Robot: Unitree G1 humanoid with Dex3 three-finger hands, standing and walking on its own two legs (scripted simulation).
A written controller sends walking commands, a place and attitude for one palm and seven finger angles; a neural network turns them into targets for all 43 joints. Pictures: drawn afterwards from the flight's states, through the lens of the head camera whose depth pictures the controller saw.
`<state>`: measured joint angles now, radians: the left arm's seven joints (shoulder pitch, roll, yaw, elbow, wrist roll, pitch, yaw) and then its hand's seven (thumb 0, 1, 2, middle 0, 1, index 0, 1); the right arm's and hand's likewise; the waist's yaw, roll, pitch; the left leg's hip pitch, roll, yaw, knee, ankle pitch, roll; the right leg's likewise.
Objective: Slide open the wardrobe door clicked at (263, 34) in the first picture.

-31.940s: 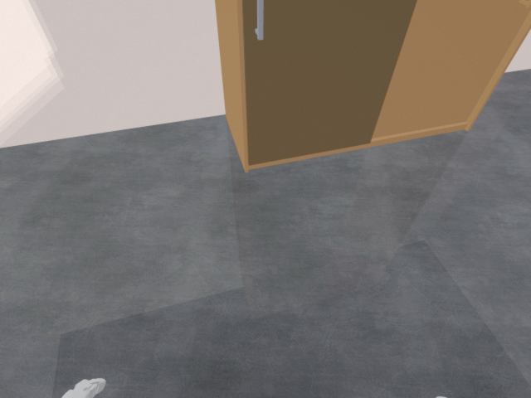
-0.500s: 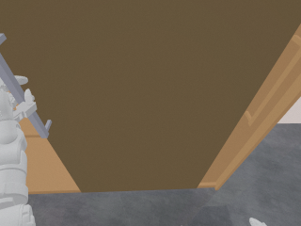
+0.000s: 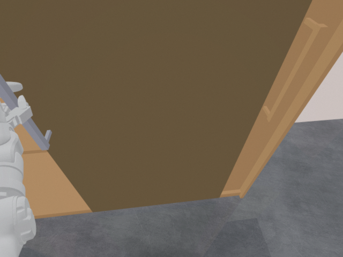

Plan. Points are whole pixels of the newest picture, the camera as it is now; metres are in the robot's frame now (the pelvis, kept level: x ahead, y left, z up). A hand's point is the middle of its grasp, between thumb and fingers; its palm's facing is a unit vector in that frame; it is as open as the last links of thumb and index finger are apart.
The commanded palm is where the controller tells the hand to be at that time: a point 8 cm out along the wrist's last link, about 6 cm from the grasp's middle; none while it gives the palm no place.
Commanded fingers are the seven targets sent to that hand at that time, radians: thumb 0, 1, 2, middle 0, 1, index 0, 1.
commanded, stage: stop walking and hold the door there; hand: left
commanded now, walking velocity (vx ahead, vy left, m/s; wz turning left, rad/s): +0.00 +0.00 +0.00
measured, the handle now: (20, 102) +0.44 +0.39 +0.12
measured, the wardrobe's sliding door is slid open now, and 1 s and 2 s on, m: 0.57 0.57 0.56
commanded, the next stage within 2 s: loosen the grip on the handle in 1.40 s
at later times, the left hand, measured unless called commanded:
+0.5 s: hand (28, 113) +0.41 +0.36 +0.12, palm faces +0.46 -0.85 -0.25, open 5.2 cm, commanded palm +0.37 +0.37 +0.11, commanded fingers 0.00 0.90 0.90 -0.45 -1.40 -0.45 -1.40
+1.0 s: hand (29, 113) +0.41 +0.35 +0.12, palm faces +0.49 -0.84 -0.23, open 5.4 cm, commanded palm +0.37 +0.37 +0.11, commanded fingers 0.00 0.90 0.90 -0.45 -1.40 -0.45 -1.40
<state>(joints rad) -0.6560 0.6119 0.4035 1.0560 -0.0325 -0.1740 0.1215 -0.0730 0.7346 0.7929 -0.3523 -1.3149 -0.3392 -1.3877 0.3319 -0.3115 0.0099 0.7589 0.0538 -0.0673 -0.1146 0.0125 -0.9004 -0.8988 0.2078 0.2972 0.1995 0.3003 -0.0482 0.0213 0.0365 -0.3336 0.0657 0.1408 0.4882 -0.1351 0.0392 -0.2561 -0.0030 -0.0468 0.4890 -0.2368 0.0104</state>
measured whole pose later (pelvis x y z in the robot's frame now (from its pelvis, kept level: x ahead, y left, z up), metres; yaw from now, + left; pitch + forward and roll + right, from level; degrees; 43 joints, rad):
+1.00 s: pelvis +0.01 +0.03 +0.00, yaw +2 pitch +1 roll -2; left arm -0.57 0.49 0.32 0.63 -0.07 -0.08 0.13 -0.11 0.76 0.79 -0.45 -1.40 -0.32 -1.40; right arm 0.17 -0.26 0.05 0.67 0.04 -0.08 -0.08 0.01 -0.90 -0.90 0.21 0.30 0.20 0.30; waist 0.02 0.03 0.14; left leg -0.37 0.04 0.10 0.53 -0.18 0.05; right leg -0.19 0.02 -0.04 0.47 -0.29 0.00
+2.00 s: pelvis +0.00 +0.02 -0.01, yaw +3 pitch +5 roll -1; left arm -0.70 0.54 0.39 0.91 0.06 -0.07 0.11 -0.01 -0.46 0.24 -0.35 -1.28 -0.36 -1.29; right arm 0.31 -0.27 0.02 0.73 0.01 -0.10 -0.10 0.01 -0.90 -0.90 0.21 0.30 0.20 0.30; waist -0.05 -0.01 -0.03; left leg -0.51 0.03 0.07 0.59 -0.18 0.04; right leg -0.35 0.01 -0.07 0.60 -0.34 -0.02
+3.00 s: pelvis +0.02 +0.03 -0.01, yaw +2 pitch +9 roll -2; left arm -0.48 0.69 0.60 0.83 -0.04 -0.08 -0.14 -0.01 -0.55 0.20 -0.25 -1.15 -0.25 -1.15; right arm 0.37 -0.29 0.01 0.68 0.03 -0.01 -0.12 0.01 -0.90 -0.90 0.21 0.30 0.20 0.30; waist -0.04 0.02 -0.07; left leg -0.57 0.04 0.07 0.66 -0.25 0.04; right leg -0.39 0.02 -0.06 0.61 -0.38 -0.01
